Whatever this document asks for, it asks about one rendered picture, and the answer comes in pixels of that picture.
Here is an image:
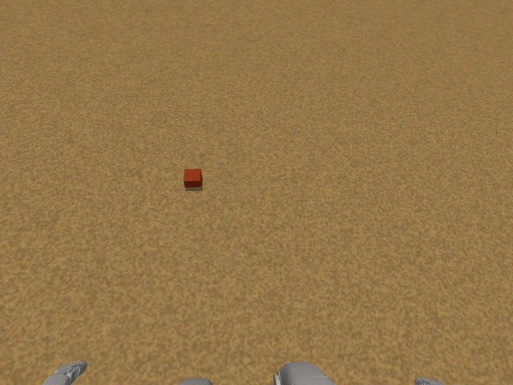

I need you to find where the small box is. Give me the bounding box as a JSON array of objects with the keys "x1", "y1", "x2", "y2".
[{"x1": 184, "y1": 169, "x2": 202, "y2": 188}]

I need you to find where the left robot hand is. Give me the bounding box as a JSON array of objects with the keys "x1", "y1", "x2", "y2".
[{"x1": 42, "y1": 360, "x2": 87, "y2": 385}]

